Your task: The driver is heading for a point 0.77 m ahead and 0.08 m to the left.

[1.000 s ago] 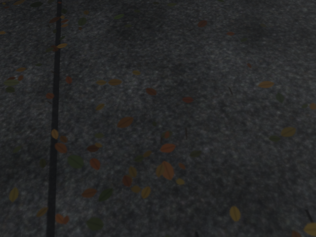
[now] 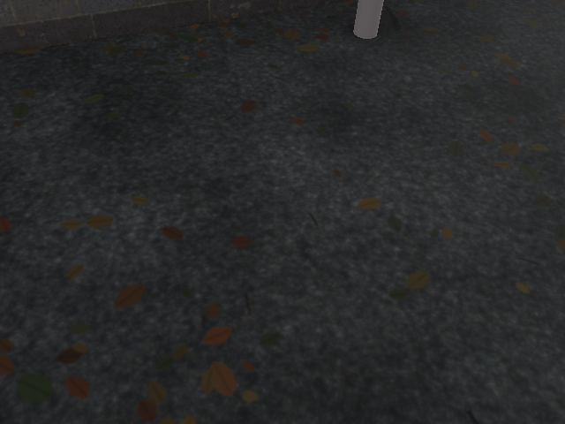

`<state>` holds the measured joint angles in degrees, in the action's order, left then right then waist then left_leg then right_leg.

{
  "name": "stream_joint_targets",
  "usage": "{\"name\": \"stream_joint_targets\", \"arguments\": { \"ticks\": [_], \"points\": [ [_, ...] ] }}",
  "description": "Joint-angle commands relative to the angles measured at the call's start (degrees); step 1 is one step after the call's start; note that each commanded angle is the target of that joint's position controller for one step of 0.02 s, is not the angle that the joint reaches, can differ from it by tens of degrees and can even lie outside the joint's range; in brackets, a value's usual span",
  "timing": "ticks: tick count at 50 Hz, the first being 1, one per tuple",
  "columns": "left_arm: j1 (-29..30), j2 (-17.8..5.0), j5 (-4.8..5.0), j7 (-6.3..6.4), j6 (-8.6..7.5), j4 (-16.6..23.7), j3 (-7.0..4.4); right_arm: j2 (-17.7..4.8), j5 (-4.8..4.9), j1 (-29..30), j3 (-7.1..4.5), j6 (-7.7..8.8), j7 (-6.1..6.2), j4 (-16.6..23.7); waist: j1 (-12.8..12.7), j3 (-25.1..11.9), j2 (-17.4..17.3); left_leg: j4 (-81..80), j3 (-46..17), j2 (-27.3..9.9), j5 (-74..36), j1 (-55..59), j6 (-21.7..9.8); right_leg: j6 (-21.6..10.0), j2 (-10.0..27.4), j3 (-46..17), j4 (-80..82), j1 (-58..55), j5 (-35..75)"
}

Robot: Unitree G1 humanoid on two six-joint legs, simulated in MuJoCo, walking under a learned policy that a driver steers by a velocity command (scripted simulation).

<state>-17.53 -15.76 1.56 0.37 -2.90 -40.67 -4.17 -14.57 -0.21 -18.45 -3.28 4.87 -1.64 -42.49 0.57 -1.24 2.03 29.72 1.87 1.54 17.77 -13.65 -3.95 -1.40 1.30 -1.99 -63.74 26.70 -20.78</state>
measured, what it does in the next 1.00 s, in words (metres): walks ahead: right foot, then left foot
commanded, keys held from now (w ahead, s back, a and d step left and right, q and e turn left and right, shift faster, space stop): w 1.00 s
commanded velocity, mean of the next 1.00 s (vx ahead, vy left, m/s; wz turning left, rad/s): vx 0.48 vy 0.00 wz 0.00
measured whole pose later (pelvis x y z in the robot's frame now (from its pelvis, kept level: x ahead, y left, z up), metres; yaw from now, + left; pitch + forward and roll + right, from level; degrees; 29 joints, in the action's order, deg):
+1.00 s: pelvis +0.53 +0.01 -0.01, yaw +0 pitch +2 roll -1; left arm -18.7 -17.5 1.4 -0.6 -4.1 -47.9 -2.6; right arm -15.5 0.0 -8.2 -2.0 4.6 -1.7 -39.7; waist -1.3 1.9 0.9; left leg 31.6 2.4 0.3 9.5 -24.4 -3.0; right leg -1.3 0.5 -2.2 -64.0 18.9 -24.8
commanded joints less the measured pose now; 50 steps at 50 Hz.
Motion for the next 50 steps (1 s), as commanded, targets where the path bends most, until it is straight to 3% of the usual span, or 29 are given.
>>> {"name": "stream_joint_targets", "arguments": {
  "ticks": [1,6,10,13,15,16,17,18,19,20,21,22,23,24,25,27,30,35,39,42,43,44,45,46,47,48,49,50],
  "points": [
    [5.63,-4.55,-0.8,-0.36,-1.84,5.77,-1.2,-7.54,-0.38,-0.01,-1.34,0.75,0.56,3.24,0.66,5.23,-7.54,-20.72,-22.01,-14.95,2.27,10.06,-8.2,-0.38,5.27,-2.31,-0.86,20.42,8.83],
    [12.32,-1.71,-1.26,-0.86,-1.69,6.56,0.13,-7.9,0.37,-3.09,-1.09,0.29,1.56,0.59,2.2,4.75,-5.62,-21.54,-10.66,-12.01,-17.43,10.38,-7.35,2.32,4.18,0.77,14.4,18.09,19.6],
    [20.31,-1.02,-0.45,-2.36,-2.33,8.36,0.92,-9.5,0.97,-6.18,-1.27,-0.3,1.96,-1.41,4.82,6.29,-6.22,-21.71,-7.92,-12.5,-17.99,10.26,-7.05,2.44,2.3,2.56,26.61,13.21,25.89],
    [24.02,-1.73,-0.03,-3.55,-2.75,9.78,0.92,-10.02,1.42,-7.78,-1.42,-0.84,1.87,-2.76,5.16,7.69,-6.25,-20.15,-8.36,-14.85,-20.25,14.15,-7.01,0.73,1.43,2.54,31.25,12.68,24.04],
    [23.87,-2.79,-0.07,-4.08,-3.04,10.12,0.62,-10.76,1.58,-7.7,-1.73,-1.32,2.03,-3.35,3.86,6.92,-6.89,-17.18,-8.14,-15.98,-27.57,17.57,-6.12,-1.19,0.46,2.94,33.61,10.49,20.28],
    [21.94,-3.88,-0.22,-4.05,-3.09,9.75,0.15,-11.52,1.55,-7.29,-1.97,-1.51,2.18,-3.4,2.39,5.07,-7.8,-14.1,-7.62,-15.85,-36.8,18.87,-5.48,-2.25,-0.9,3.84,34.21,6.65,18.13],
    [17.86,-5.35,-0.45,-3.73,-3.0,8.81,-0.59,-12.37,1.53,-6.85,-2.23,-1.76,2.36,-3.41,-0.11,1.71,-8.98,-8.77,-6.74,-15.24,-47.93,19.54,-4.82,-3.57,-2.75,5.28,34.52,0.26,16.52],
    [9.08,-7.61,-0.53,-3.13,-2.81,6.41,-1.82,-12.12,1.37,-5.9,-2.04,-2.12,2.54,-3.19,-4.98,-3.94,-8.7,1.41,-4.47,-12.99,-54.89,17.07,-3.42,-5.59,-4.01,6.45,35.99,-12.02,18.14],
    [-2.21,-10.54,-1.01,-2.3,-2.54,4.09,-2.73,-10.61,0.47,-5.31,-1.31,-2.03,2.76,-1.84,-9.53,-12.25,-6.38,16.88,-3.81,-10.95,-42.74,4.46,-1.65,-8.87,3.55,-1.43,32.46,-32.02,19.8],
    [-6.51,-16.18,-2.0,-2.22,-2.64,2.98,-3.64,-2.25,0.08,-13.1,1.16,-0.94,2.17,-0.18,-5.18,-22.26,10.3,40.37,-3.62,0.06,0.78,-19.43,2.61,-18.51,19.95,-30.68,35.06,-54.58,9.85],
    [-7.78,-10.65,-1.33,-2.14,-2.41,2.58,-2.44,-6.99,1.4,-10.53,0.33,0.45,1.75,-1.29,-7.91,-25.72,10.75,47.91,-11.34,1.03,13.88,-26.21,2.58,-19.57,21.66,-42.98,44.25,-54.57,1.98],
    [-3.03,-8.64,-1.04,-1.78,-2.16,2.56,-1.56,-10.36,2.97,-3.58,-0.8,1.06,1.47,1.01,-7.42,-13.79,7.67,49.53,-9.67,-2.38,10.37,-31.25,2.39,-16.32,19.19,-33.17,45.85,-46.0,1.63],
    [0.83,-7.24,-0.98,-1.62,-1.99,2.76,-1.01,-9.95,2.74,0.44,-0.48,1.42,1.57,2.2,-5.54,-7.71,2.24,46.68,-7.64,-5.46,5.0,-30.13,2.12,-14.44,16.85,-25.48,47.03,-36.2,5.77],
    [3.71,-6.0,-1.41,-1.83,-2.05,2.71,-0.53,-9.17,1.6,2.28,-0.56,1.3,1.72,2.47,-3.36,-3.3,-0.47,43.01,-6.64,-7.32,1.83,-27.85,2.45,-13.51,14.43,-20.56,48.87,-27.57,11.06],
    [5.44,-4.79,-2.07,-1.99,-2.45,2.84,-0.12,-8.75,1.11,1.04,-0.83,0.68,1.74,2.16,-0.97,-1.94,0.7,40.58,-7.14,-9.03,-0.54,-24.09,2.59,-12.92,12.41,-16.98,50.79,-21.93,14.1],
    [6.41,-4.82,-1.77,-2.17,-3.3,2.07,-0.25,-6.57,1.1,-1.66,-0.46,-0.65,1.84,1.32,1.16,-1.25,2.11,37.86,-6.65,-9.84,-2.03,-20.58,3.49,-13.68,11.16,-13.44,54.06,-16.49,16.4],
    [5.11,-6.67,-1.52,-1.75,-3.89,0.05,-0.7,-5.8,0.35,2.74,-0.15,-1.36,2.21,2.92,1.12,2.09,1.15,30.77,-5.86,-10.67,-7.56,-23.55,5.28,-14.06,10.48,-8.41,56.68,-13.17,20.54],
    [0.91,-8.79,-0.8,-0.96,-2.99,-2.09,-0.97,-4.05,0.52,13.41,0.79,-0.34,1.27,5.44,-2.86,3.88,0.21,11.18,-3.46,-8.53,-22.84,-21.87,5.28,-11.03,7.86,-2.19,56.43,-15.3,21.62],
    [-3.34,-10.29,-0.19,-0.92,-1.93,-4.35,-1.26,-4.88,1.25,19.6,0.74,0.14,-0.06,7.88,-5.28,4.98,0.63,3.8,-3.32,-7.0,-21.55,-22.68,4.04,-10.47,11.11,-3.63,53.5,-22.49,19.38],
    [-3.67,-11.22,-0.1,-0.53,-0.87,-5.35,-1.59,-6.33,1.14,19.11,0.23,0.49,-0.86,8.64,-3.91,4.11,1.85,0.58,-2.83,-5.62,-14.6,-20.35,1.69,-9.01,13.42,-4.96,49.28,-27.67,24.16],
    [-2.82,-11.62,-0.1,-0.4,-0.54,-5.4,-1.67,-7.18,1.02,16.29,-0.2,0.61,-0.87,8.07,-2.05,2.52,2.46,-0.63,-1.57,-4.3,-12.86,-15.94,0.69,-8.18,12.94,-4.34,45.88,-28.31,30.81],
    [-1.99,-11.18,-0.17,-0.29,-0.2,-5.38,-1.43,-8.86,0.76,9.73,-1.25,0.64,-0.6,6.2,1.58,-1.46,1.85,-2.36,0.36,-2.33,-13.03,-6.66,-0.8,-6.85,10.44,-2.08,37.82,-27.44,39.53],
    [-2.28,-8.71,-0.97,-0.1,-0.21,-4.71,-0.41,-12.2,0.43,0.06,-2.62,0.56,-0.01,3.88,5.42,-8.97,-0.3,-0.04,-2.8,-5.7,-15.6,8.83,-3.29,-4.81,7.35,0.6,24.67,-20.62,37.04],
    [-8.2,-3.21,-1.27,-0.4,-1.24,-2.84,1.41,-18.33,-0.75,-6.11,-4.01,0.3,0.34,3.27,4.6,-18.17,-12.76,-1.27,-27.32,-20.65,-8.63,32.46,-12.04,-0.12,-1.0,4.14,1.43,2.8,16.41],
    [-7.45,-4.04,-1.08,-0.66,-2.46,-3.56,1.51,-14.93,0.21,-8.36,-3.21,0.01,0.15,2.79,5.77,-22.36,-17.73,-10.47,-44.16,-24.25,-1.94,36.56,-14.91,0.41,-4.39,-3.19,-7.85,12.6,-11.65],
    [-2.9,-8.94,0.46,-1.06,-3.06,-2.51,0.11,-11.81,0.47,-5.18,-2.04,-0.07,0.23,3.0,5.86,-14.32,-12.7,-11.59,-37.75,-22.65,2.35,31.26,-12.23,-0.21,-0.91,-4.9,-12.27,18.28,-9.51],
    [1.35,-8.87,0.71,-1.09,-3.27,-1.26,0.23,-10.48,0.47,-1.36,-1.57,-0.22,0.37,3.65,4.6,-8.31,-8.84,-12.36,-30.21,-20.61,-0.21,23.17,-10.58,-0.68,2.09,-2.82,-10.8,18.74,-4.45],
    [3.49,-8.24,-0.21,-0.9,-3.13,-0.81,0.25,-9.06,0.14,1.91,-1.12,-0.22,0.22,3.74,2.93,-3.82,-5.81,-14.12,-24.94,-18.34,-4.86,15.23,-9.91,-0.53,4.07,-1.83,-7.13,17.04,-0.34]
  ]
}}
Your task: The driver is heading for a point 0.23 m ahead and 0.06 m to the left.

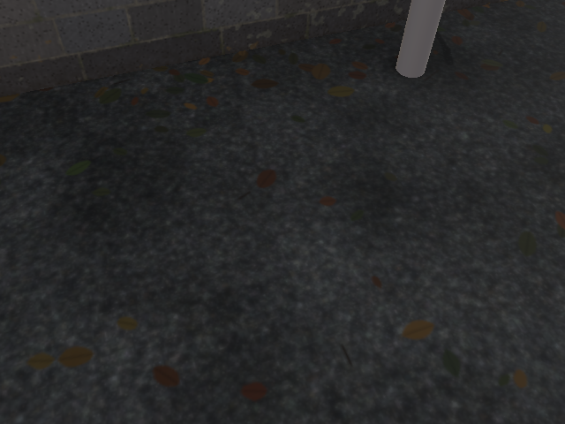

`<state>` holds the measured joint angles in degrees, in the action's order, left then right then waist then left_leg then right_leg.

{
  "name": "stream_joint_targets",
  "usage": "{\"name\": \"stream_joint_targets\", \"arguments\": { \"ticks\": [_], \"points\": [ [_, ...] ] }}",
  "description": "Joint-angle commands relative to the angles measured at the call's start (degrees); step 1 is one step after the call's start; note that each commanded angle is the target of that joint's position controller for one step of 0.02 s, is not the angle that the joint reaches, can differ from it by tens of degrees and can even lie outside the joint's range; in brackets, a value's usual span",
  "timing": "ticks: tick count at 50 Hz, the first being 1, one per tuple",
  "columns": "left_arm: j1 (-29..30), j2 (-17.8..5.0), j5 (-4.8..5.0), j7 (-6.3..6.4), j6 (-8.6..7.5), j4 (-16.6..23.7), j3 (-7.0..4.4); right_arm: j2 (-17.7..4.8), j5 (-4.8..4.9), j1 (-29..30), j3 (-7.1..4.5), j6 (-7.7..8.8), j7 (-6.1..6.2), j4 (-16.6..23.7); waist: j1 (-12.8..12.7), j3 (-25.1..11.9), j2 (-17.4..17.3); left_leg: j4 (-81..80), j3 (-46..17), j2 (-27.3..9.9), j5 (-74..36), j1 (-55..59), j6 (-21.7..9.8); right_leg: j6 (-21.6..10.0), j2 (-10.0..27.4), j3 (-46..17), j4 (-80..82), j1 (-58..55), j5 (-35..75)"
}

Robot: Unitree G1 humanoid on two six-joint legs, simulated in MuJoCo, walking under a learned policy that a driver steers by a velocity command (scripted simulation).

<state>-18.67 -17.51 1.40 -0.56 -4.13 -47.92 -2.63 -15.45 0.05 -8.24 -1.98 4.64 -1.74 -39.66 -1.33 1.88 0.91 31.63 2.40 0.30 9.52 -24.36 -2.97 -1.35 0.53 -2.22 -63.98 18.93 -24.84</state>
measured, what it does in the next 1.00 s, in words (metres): walks ahead: right foot, then left foot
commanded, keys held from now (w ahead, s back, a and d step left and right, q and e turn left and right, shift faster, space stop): no key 1.00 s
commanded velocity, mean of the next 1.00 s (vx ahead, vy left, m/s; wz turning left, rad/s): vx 0.12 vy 0.00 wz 0.00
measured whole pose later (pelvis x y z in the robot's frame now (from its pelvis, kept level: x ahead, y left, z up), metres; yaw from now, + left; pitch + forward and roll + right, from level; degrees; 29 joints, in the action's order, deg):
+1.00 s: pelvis +0.21 +0.00 +0.00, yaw +0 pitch -1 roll +0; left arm -6.2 -13.2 0.0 1.5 0.9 -56.4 -2.8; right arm -12.4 -0.4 -14.1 -1.2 0.4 1.7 -56.7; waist 0.5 2.3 0.1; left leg 30.0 0.3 -0.5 21.1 -7.6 0.2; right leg 0.3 0.3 -0.4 -30.3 17.1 -11.8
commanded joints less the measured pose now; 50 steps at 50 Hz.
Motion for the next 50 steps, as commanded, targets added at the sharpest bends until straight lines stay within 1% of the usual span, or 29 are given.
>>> {"name": "stream_joint_targets", "arguments": {
  "ticks": [1,2,4,6,8,10,13,15,16,17,18,19,20,21,22,23,24,25,26,27,28,29,30,31,32,35,37,42,50],
  "points": [
    [4.2,-6.08,-0.63,0.26,-1.26,6.19,-1.61,-6.7,-0.69,-5.75,-1.89,0.35,0.19,1.29,2.62,-4.61,-5.35,-17.54,-21.41,-15.26,-5.65,20.01,-10.19,-0.14,6.33,-1.84,-3.82,20.91,6.42],
    [2.59,-5.22,-0.8,0.38,-0.52,5.59,-1.54,-6.3,-0.9,-4.36,-1.8,0.65,0.06,1.29,1.05,-4.25,-6.18,-18.44,-18.32,-14.19,-14.28,16.41,-10.16,0.63,6.5,-1.64,-2.52,17.13,7.32],
    [0.17,-3.46,-1.23,0.88,0.68,4.62,-1.28,-6.67,-0.7,-3.85,-1.96,1.42,0.09,0.27,-0.83,-4.78,-5.48,-18.51,-12.12,-13.15,-30.96,13.26,-10.84,2.35,5.67,-0.68,0.46,13.54,8.41],
    [2.47,-2.25,-1.74,1.24,1.07,5.39,-0.89,-7.6,-0.63,-3.81,-2.23,1.31,0.74,-0.9,-0.99,-4.29,-5.15,-18.51,-7.67,-12.08,-38.56,12.57,-10.59,3.53,5.29,-0.05,7.05,13.69,12.75],
    [5.52,-0.98,-1.87,1.08,0.98,5.86,-0.35,-7.89,-0.53,-4.01,-2.23,0.63,1.39,-1.73,-0.09,-4.58,-5.36,-18.18,-3.85,-9.97,-38.65,12.45,-9.03,3.48,4.63,0.77,16.18,11.22,19.74],
    [9.35,-0.6,-1.72,0.66,0.8,6.49,-0.11,-8.41,-0.44,-5.77,-2.26,0.04,1.79,-2.92,1.82,-5.06,-5.56,-17.85,-2.74,-9.45,-36.3,13.78,-8.2,3.24,3.39,1.34,23.59,8.73,25.92],
    [12.36,-1.79,-1.69,0.17,0.72,7.37,-0.46,-8.87,-0.15,-7.35,-2.28,-0.86,1.94,-4.86,3.01,-5.25,-5.89,-15.83,-4.57,-11.3,-32.57,17.4,-8.21,2.45,2.39,0.52,29.17,7.19,26.91],
    [13.02,-2.83,-2.04,-0.15,0.49,7.81,-0.84,-8.91,0.22,-6.67,-2.33,-1.47,2.05,-5.66,2.65,-4.98,-6.03,-12.49,-6.26,-12.28,-30.91,19.23,-7.73,1.01,1.84,0.42,32.14,6.46,23.58],
    [11.59,-3.1,-2.31,-0.26,0.34,7.36,-1.07,-8.59,0.61,-5.74,-2.24,-1.79,2.18,-5.88,1.43,-5.37,-5.52,-9.83,-6.53,-11.76,-28.7,19.43,-6.77,0.07,1.33,0.87,35.67,3.92,24.79],
    [9.12,-3.8,-2.66,-0.16,0.16,6.3,-1.47,-7.75,0.78,-6.09,-1.97,-1.94,2.26,-6.31,0.36,-6.33,-4.34,-6.37,-6.27,-9.74,-25.59,18.98,-5.05,-1.1,0.84,1.22,40.19,-1.11,31.0],
    [7.24,-7.05,-3.12,0.38,0.05,5.95,-2.23,-6.49,-0.3,-8.43,-1.54,-1.6,2.34,-6.49,0.96,-9.0,-0.71,-1.45,-4.59,-6.16,-20.06,16.21,-2.17,-2.92,5.21,-2.86,39.25,-8.91,52.19],
    [6.76,-9.08,-3.5,0.91,0.49,6.18,-2.46,-3.77,-1.56,-14.91,-0.63,-0.92,2.01,-7.16,4.29,-14.62,6.97,5.34,-3.32,-2.35,-1.86,7.3,0.94,-9.05,13.18,-10.04,34.72,-22.51,67.19],
    [6.14,-3.88,-2.99,1.12,1.51,5.84,-1.3,-2.22,-1.28,-15.89,0.15,-1.29,2.15,-8.33,2.63,-18.13,10.48,10.69,-3.47,-0.5,16.32,3.51,3.49,-14.86,17.72,-15.59,35.82,-24.82,62.89],
    [6.39,-0.66,-2.32,0.88,2.04,5.32,-0.25,-4.12,-0.45,-12.11,-0.27,-2.44,2.33,-7.62,1.49,-16.33,9.99,13.23,-4.9,-1.1,25.62,1.74,4.59,-15.64,17.8,-18.19,39.06,-21.31,51.44],
    [7.85,-0.79,-2.32,0.63,2.34,5.06,-0.1,-5.08,0.09,-9.29,-0.64,-3.73,2.74,-6.95,1.33,-13.68,8.28,14.05,-5.57,-1.83,26.8,0.41,5.0,-14.41,16.91,-18.81,41.58,-17.86,40.16],
    [10.03,-1.79,-2.41,0.52,2.53,5.28,-0.25,-5.38,-0.01,-8.14,-0.94,-5.02,3.14,-7.08,1.71,-11.14,7.1,13.9,-5.86,-2.58,24.94,0.67,5.36,-12.98,16.32,-18.3,43.71,-13.67,31.79],
    [13.11,-3.43,-2.53,0.59,2.62,5.66,-0.7,-5.62,-0.3,-8.31,-1.17,-6.04,3.47,-7.31,2.83,-9.36,7.37,12.06,-6.08,-3.39,21.35,3.29,5.59,-11.48,15.52,-17.12,45.56,-8.48,25.22],
    [16.19,-3.63,-2.61,0.8,2.83,6.03,-0.78,-5.12,-0.44,-9.23,-1.16,-6.56,3.71,-8.02,4.29,-8.37,7.73,7.67,-5.6,-3.58,16.77,7.44,5.4,-9.63,13.44,-14.56,46.55,-3.86,20.02],
    [18.4,-3.19,-2.52,0.96,3.18,6.08,-0.69,-3.81,-0.59,-10.87,-0.92,-6.6,3.72,-9.26,5.67,-7.69,7.61,1.81,-4.07,-2.82,9.87,12.29,4.97,-7.74,10.85,-10.97,46.64,-0.05,15.9],
    [17.8,-2.59,-2.22,1.09,3.41,5.45,-0.63,-3.24,-1.06,-11.84,-0.84,-6.47,3.6,-10.36,5.88,-7.72,7.03,-2.22,-2.71,-1.71,3.53,15.84,4.49,-5.79,8.46,-8.04,46.34,1.71,10.59],
    [15.76,-1.84,-1.92,1.18,3.43,4.42,-0.49,-4.11,-1.75,-11.13,-0.96,-6.44,3.45,-10.38,4.82,-6.85,5.47,-3.97,-3.4,-2.47,1.37,16.55,3.66,-3.35,6.57,-6.02,45.95,2.63,3.94],
    [14.79,-1.57,-2.0,1.32,3.54,3.68,-0.4,-5.6,-1.75,-9.42,-1.09,-6.39,3.53,-9.48,3.38,-4.18,3.43,-6.95,-5.57,-4.69,5.77,13.32,2.29,-1.34,4.85,-4.54,45.21,2.64,-1.72],
    [14.41,-1.56,-1.99,1.39,3.54,3.71,-0.56,-7.38,-1.13,-7.94,-1.59,-6.14,3.61,-10.1,1.34,-0.95,-2.38,-7.28,-5.61,-4.18,14.98,5.75,0.94,-0.07,2.35,-1.83,43.98,-1.14,0.45],
    [15.06,-1.56,-2.44,1.56,3.32,3.27,-0.48,-5.22,-0.93,-6.16,-1.08,-5.46,3.6,-9.8,1.63,-0.39,-2.93,-8.79,-5.65,-4.1,16.27,3.15,0.93,0.19,2.29,-1.88,41.33,-4.69,5.03],
    [14.71,-1.38,-2.29,1.69,3.06,2.83,-0.6,-4.3,-1.07,-5.54,-0.83,-4.8,3.64,-10.15,1.18,-0.86,-3.55,-9.23,-5.72,-4.28,13.93,3.23,1.58,-0.41,2.21,-1.62,39.74,-6.3,9.37],
    [13.51,-1.09,-1.78,1.91,2.8,0.96,-0.77,-4.39,-0.86,-6.56,-0.93,-3.28,3.52,-11.39,1.51,-3.45,-3.03,-7.8,-5.17,-3.93,4.14,6.62,2.65,-1.87,2.21,-0.92,36.42,-8.64,23.18],
    [13.27,-0.8,-1.59,1.79,2.96,-0.12,-0.82,-4.41,-0.57,-7.59,-0.91,-3.18,3.47,-12.33,1.73,-4.24,-2.64,-7.17,-4.85,-3.66,1.27,7.75,2.61,-1.98,2.13,-0.59,35.53,-9.73,27.01],
    [13.43,-1.02,-1.49,1.83,3.84,-2.79,-1.07,-4.12,-0.43,-8.14,-0.74,-3.74,3.63,-13.78,1.97,-3.23,-1.61,-7.2,-4.5,-3.31,-0.43,8.55,2.3,-1.6,1.85,-0.28,35.16,-10.24,28.31],
    [13.56,-1.54,-1.35,2.41,4.65,-6.94,-1.24,-3.39,-0.41,-8.53,-0.42,-3.79,3.64,-16.0,1.82,-2.29,-1.08,-8.11,-3.98,-2.99,-1.94,9.55,2.19,-0.96,1.74,-0.26,35.73,-11.22,28.13]
  ]
}}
